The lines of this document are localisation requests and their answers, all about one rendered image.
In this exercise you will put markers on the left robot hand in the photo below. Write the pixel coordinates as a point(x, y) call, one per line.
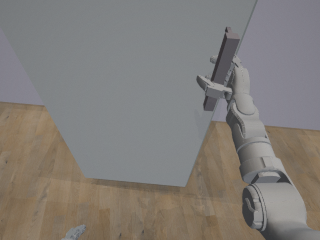
point(74, 233)

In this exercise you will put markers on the right robot hand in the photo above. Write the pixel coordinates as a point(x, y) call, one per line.
point(238, 82)

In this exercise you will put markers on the handle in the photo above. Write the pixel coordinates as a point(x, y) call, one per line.
point(227, 51)

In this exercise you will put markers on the robot right forearm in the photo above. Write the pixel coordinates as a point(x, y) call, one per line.
point(258, 163)

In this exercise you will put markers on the robot right upper arm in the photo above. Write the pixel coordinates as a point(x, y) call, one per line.
point(276, 210)

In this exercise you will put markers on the fridge door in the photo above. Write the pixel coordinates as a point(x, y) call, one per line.
point(119, 77)

